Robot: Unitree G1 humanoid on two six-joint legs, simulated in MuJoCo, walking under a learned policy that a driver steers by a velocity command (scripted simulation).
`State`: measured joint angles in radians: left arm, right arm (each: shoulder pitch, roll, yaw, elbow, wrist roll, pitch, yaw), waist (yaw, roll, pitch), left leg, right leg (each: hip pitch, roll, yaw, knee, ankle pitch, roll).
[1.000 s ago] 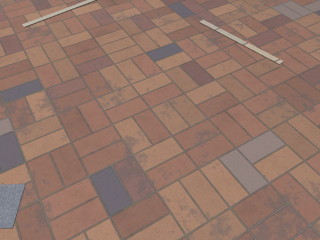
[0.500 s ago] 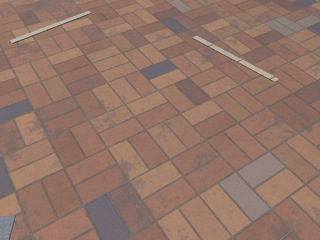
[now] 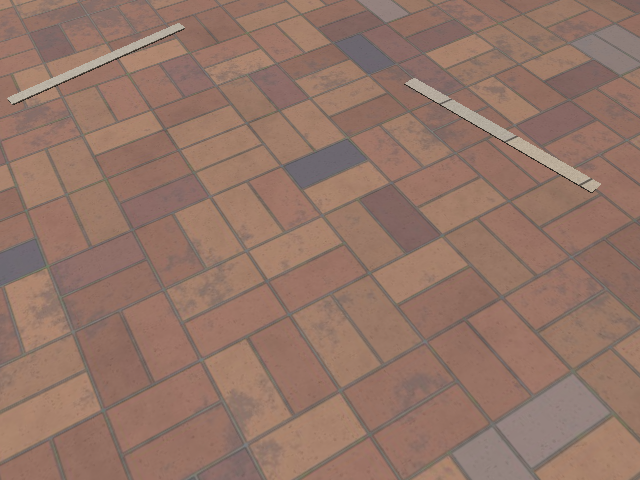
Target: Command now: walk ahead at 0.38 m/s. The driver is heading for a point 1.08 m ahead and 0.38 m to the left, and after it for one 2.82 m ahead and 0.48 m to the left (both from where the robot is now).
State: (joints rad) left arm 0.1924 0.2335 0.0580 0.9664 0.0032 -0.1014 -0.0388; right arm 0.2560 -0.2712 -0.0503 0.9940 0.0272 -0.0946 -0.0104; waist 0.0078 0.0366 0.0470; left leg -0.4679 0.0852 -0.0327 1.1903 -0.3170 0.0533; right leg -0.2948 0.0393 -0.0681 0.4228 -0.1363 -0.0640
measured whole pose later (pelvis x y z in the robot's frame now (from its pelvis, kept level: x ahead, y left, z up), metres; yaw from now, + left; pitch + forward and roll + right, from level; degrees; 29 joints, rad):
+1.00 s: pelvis +0.27 +0.01 +0.01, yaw +30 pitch +2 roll +1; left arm 0.34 0.27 0.07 0.87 0.01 -0.08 0.03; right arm 0.20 -0.32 -0.10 0.70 0.02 -0.01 0.00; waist 0.06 0.04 -0.04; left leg -0.69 0.01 -0.09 1.07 -0.16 -0.02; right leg -0.10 -0.03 -0.06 0.30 -0.25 -0.01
